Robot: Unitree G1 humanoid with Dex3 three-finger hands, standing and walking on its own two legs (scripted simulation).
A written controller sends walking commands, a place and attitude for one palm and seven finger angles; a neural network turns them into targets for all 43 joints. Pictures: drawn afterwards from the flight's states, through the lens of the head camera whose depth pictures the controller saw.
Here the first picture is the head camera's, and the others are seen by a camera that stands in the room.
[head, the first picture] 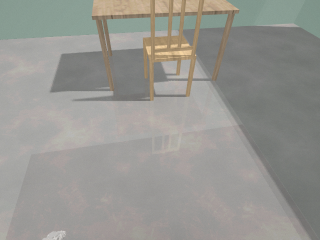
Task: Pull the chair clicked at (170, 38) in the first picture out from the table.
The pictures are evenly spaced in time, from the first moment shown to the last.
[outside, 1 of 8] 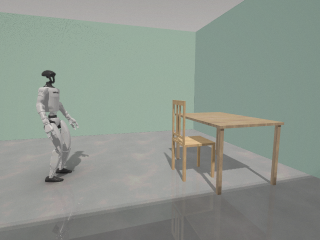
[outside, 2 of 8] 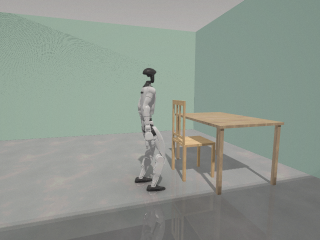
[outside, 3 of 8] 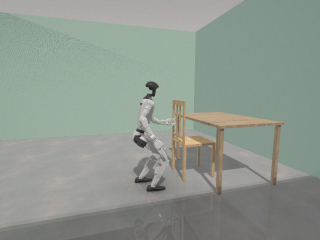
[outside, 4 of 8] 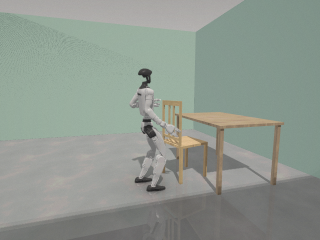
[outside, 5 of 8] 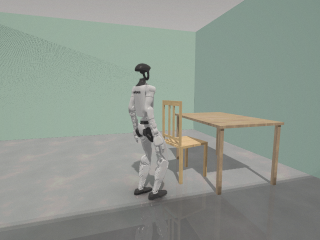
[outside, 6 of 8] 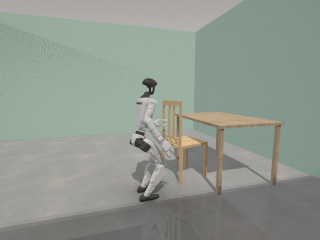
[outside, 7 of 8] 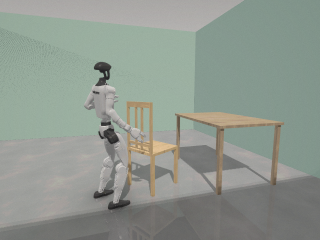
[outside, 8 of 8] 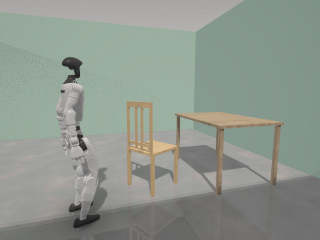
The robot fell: no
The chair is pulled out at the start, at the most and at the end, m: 0.00 0.56 0.56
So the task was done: yes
